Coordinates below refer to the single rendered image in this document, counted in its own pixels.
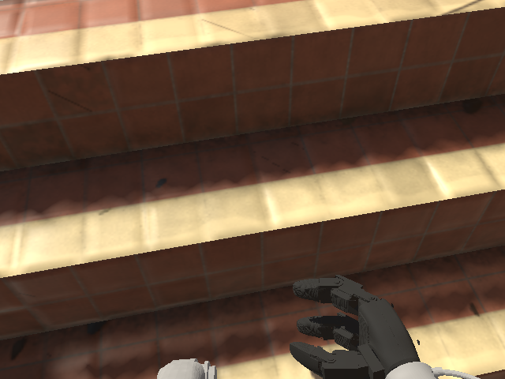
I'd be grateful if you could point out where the left robot thigh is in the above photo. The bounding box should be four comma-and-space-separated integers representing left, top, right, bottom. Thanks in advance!
157, 358, 217, 379

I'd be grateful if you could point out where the robot right forearm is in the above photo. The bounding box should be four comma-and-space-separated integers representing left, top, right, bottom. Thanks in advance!
385, 362, 439, 379

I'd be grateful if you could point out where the robot right hand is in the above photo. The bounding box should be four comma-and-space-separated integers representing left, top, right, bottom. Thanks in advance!
290, 275, 420, 379

